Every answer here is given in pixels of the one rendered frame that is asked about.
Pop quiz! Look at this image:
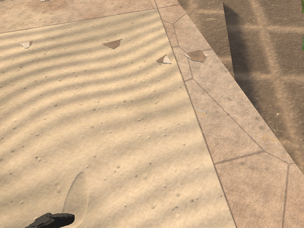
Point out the left robot hand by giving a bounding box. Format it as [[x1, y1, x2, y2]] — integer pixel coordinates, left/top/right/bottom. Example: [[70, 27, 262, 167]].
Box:
[[25, 213, 75, 228]]

